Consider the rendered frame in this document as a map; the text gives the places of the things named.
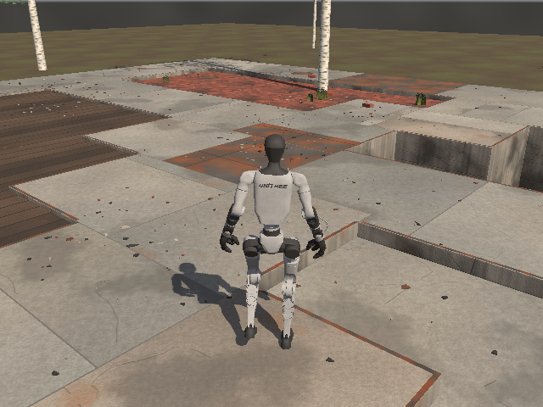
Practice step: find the robot left upper arm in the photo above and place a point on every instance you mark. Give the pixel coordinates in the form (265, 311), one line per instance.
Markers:
(245, 179)

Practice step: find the robot right upper arm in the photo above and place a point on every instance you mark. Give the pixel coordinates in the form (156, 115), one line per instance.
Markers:
(300, 181)

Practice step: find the robot head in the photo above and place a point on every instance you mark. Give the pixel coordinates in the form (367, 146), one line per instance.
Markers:
(274, 147)

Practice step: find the robot right hand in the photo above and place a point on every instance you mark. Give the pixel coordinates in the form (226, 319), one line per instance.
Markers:
(318, 245)

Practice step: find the robot right forearm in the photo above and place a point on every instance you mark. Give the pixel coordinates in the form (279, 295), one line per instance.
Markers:
(315, 227)

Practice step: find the robot right thigh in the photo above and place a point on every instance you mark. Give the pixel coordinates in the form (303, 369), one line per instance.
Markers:
(291, 252)

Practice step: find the robot left forearm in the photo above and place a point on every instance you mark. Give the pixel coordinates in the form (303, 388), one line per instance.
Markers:
(230, 223)

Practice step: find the robot left hand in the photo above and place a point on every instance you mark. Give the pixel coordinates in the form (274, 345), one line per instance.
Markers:
(231, 240)

